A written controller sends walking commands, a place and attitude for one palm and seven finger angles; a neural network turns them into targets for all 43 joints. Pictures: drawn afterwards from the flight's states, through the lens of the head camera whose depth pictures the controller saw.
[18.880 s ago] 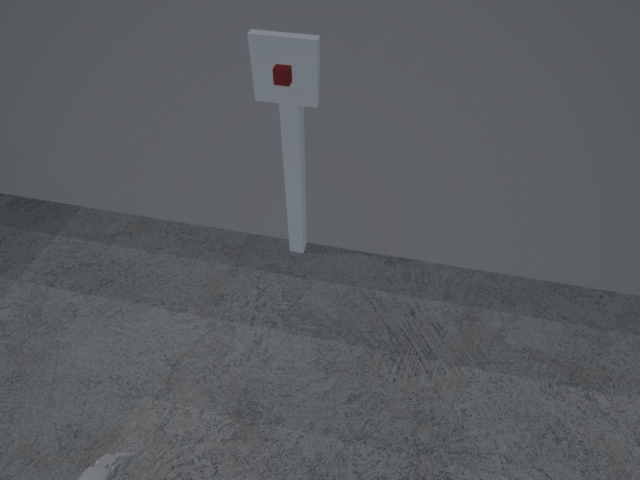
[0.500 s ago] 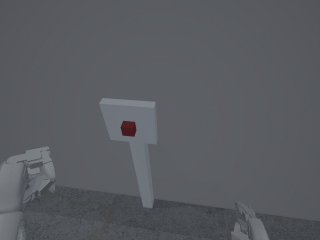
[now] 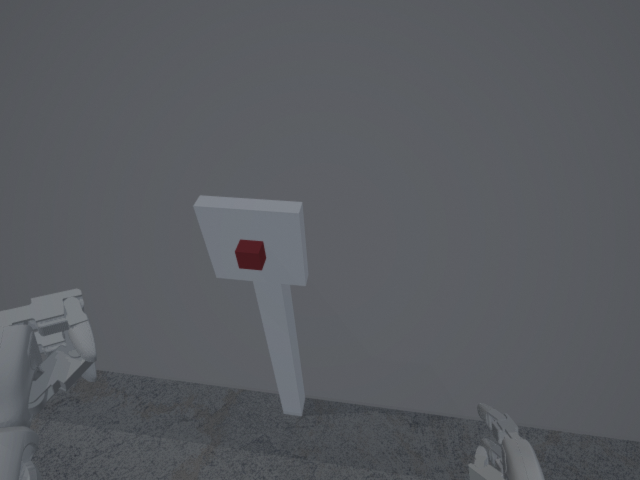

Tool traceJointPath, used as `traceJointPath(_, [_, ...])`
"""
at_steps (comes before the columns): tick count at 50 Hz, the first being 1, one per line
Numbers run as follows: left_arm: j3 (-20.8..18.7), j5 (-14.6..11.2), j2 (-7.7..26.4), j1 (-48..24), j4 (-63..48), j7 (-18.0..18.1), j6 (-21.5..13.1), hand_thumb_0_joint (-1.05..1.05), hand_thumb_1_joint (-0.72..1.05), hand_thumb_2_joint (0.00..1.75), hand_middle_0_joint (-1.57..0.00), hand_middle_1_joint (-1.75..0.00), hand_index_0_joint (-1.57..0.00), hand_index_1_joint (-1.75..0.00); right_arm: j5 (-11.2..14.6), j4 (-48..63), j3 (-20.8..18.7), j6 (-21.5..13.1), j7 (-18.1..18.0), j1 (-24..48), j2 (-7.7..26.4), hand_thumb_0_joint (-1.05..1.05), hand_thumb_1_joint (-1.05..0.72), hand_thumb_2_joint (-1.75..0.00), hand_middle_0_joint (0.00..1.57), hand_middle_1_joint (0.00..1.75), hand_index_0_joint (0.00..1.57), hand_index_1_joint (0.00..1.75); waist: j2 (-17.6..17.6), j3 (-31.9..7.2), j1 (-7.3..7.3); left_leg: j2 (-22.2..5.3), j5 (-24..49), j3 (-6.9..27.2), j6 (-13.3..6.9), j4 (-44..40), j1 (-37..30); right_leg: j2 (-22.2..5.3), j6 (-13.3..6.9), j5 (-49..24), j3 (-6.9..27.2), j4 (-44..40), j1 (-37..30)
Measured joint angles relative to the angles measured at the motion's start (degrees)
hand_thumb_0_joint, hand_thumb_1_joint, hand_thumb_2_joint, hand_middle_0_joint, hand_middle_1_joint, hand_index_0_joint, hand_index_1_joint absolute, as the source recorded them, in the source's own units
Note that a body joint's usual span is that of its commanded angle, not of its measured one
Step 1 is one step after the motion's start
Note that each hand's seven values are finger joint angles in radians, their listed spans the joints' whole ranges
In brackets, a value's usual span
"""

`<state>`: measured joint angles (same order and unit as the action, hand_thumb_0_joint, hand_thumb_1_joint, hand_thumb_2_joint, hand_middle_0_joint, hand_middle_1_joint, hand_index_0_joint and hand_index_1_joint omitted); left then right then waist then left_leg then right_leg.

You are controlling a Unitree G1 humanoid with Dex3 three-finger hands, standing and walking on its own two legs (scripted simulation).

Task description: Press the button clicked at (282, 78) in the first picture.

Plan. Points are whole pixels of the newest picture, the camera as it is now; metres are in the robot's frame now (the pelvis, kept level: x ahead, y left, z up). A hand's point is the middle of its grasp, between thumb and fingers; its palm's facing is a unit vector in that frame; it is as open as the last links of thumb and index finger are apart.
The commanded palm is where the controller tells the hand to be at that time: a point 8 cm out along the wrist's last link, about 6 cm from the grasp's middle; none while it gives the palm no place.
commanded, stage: step back with the hand held close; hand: left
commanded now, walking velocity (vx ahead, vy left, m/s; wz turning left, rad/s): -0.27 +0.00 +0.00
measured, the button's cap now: (251, 253) +0.48 +0.19 +0.00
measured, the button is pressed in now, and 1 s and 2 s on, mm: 0 0 0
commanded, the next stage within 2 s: stop stepping back and stand still in 1.22 s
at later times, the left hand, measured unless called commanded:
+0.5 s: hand (42, 390) +0.14 +0.27 +0.16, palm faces +0.33 -0.81 -0.48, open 3.1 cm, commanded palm +0.08 +0.31 +0.17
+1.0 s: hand out of the picture +0.05 +0.29 +0.16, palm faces +0.42 -0.81 -0.40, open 3.1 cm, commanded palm -0.02 +0.33 +0.17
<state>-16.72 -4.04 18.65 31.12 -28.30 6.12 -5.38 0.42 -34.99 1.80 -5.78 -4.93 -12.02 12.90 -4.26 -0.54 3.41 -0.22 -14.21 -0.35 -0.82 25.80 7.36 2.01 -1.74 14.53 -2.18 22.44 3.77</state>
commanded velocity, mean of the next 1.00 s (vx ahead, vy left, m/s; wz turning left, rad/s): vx -0.31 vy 0.00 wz -0.01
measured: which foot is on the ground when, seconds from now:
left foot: down 0.00-1.00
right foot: down 0.00-1.00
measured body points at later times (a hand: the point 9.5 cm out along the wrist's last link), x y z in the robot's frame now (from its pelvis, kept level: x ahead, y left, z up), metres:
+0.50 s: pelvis -0.05 +0.03 -0.01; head -0.04 +0.03 +0.44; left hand +0.12 +0.31 +0.19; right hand +0.13 -0.22 -0.08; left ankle +0.00 +0.11 -0.74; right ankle -0.02 -0.10 -0.74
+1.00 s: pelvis -0.14 +0.04 -0.03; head -0.13 +0.07 +0.42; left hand +0.02 +0.33 +0.18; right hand +0.03 -0.20 -0.09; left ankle +0.00 +0.11 -0.73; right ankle -0.02 -0.09 -0.74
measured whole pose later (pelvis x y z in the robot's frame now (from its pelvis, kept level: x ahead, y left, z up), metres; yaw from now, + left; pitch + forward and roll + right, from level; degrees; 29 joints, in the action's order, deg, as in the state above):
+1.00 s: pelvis -0.14 +0.04 -0.03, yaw +2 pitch -1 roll -3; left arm -21.5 -0.9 21.8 33.3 -35.8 9.8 -14.6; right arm -0.3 -33.4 -0.4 -2.2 -3.9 -12.3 13.0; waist 0.6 1.7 -1.2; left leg 1.1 -17.6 -1.5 -3.1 39.8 30.5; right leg 1.2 0.7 10.4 -0.4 34.1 25.3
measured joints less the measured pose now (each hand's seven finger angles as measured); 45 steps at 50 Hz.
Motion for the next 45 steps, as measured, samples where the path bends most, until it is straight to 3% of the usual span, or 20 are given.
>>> traceJointPath(4, [-2.32, 0.47, 0.22, -0.05, 1.64, 0.01, -2.33, 0.02, 0.89, 0.89, -1.3, -1.5, -1.3, -1.5, -0.12, 0.83, -0.45, 2.54, 0.86, 0.83, 0.54, 0.01, -0.9, -0.9, 0.2, 0.3, 0.21, 0.3, -0.64, -0.69, -1.57, -0.5, 0.09, 0.43, -0.07, 1.21, 3.38, 0.52, 0.11, -1.16, -0.39, -0.97, 2.32])
traceJointPath(8, [-1.89, 0.74, -0.02, 1.8, 1.83, -0.03, -2.72, 0.02, 0.9, 0.89, -1.3, -1.5, -1.3, -1.5, -0.02, 1.61, -1.43, 4.87, 1.13, 1.43, 1.16, 0.01, -0.9, -0.9, 0.21, 0.3, 0.21, 0.3, -0.05, 0.05, -2.78, -0.06, 1.08, -0.11, -0.43, 0.58, 5.47, 0.02, 0.56, -1.85, 0.07, -0.61, 4.99])
traceJointPath(12, [-1.12, 0.84, 1.14, 4.33, -0.83, -0.15, -2.47, 0.02, 0.89, 0.89, -1.3, -1.5, -1.3, -1.5, 0.29, 2.65, -2.33, 6.64, 0.78, 1.3, 1.35, 0.01, -0.9, -0.9, 0.2, 0.3, 0.21, 0.3, 1.28, 1.07, -3.4, 0.58, 1.94, -0.73, -0.93, 0.33, 6.99, -0.7, 1.08, -1.94, 0.59, 0.78, 7.37])
traceJointPath(17, [-3.18, 0.61, 4.33, 5.88, -4.84, 0.43, -3.38, 0.02, 0.89, 0.89, -1.3, -1.5, -1.3, -1.49, 0.64, 3.64, -2.74, 7.66, 0.41, 1.16, 0.79, 0.01, -0.9, -0.9, 0.2, 0.3, 0.21, 0.3, 2.86, 1.44, -3.72, 1.0, 2.3, -1.1, -1.4, 1.51, 8.91, -1.19, 1.53, -1.98, 0.86, 2.71, 9.66])
traceJointPath(22, [-4.96, 0.66, 5.3, 5.81, -5.6, 1.1, -4.41, 0.02, 0.89, 0.89, -1.3, -1.5, -1.3, -1.49, 0.67, 4.41, -2.56, 7.45, 0.48, 1.58, 0.14, 0.01, -0.9, -0.9, 0.2, 0.3, 0.2, 0.3, 3.32, 0.87, -3.89, 1.28, 2.89, -1.51, -1.97, 2.76, 10.56, -1.53, 1.99, -2.54, 1.18, 4.26, 11.51])
traceJointPath(32, [-4.19, 3.09, 2.6, 4.72, -4.69, 1.49, -5.73, 0.02, 0.89, 0.89, -1.3, -1.5, -1.3, -1.5, 0.2, 5.51, -1.4, 4.78, 0.49, 0.87, -0.42, 0.01, -0.9, -0.89, 0.21, 0.3, 0.21, 0.3, 3.19, 1.06, -3.24, 1.2, 2.41, -1.2, -3.05, 8.42, 16.0, -1.42, 2.4, -3.07, 0.84, 9.05, 16.28])
traceJointPath(41, [-5.73, 3.71, 3.21, 3.08, -8.06, 2.61, -8.45, 0.02, 0.89, 0.89, -1.3, -1.5, -1.3, -1.5, -0.72, 3.41, -1.2, 2.9, 0.65, -1.29, -0.7, 0.01, -0.9, -0.89, 0.21, 0.3, 0.21, 0.3, 4.43, 1.78, -3.79, 1.1, 0.91, -0.56, -2.81, 11.23, 19.62, -0.34, 1.87, -4.57, 1.52, 10.62, 18.57])
traceJointPath(45, [-6.02, 3.55, 3.15, 3.1, -7.27, 3.04, -9.3, 0.02, 0.89, 0.89, -1.31, -1.5, -1.31, -1.5, -0.81, 2.45, -1.79, 2.95, 1.05, -0.97, -0.31, 0.01, -0.9, -0.89, 0.21, 0.3, 0.21, 0.3, 4.24, 1.6, -3.83, 1.02, -3.87, -0.84, -2.27, 13.61, 21.55, -0.33, 1.97, -5.33, 1.79, 10.51, 19.71])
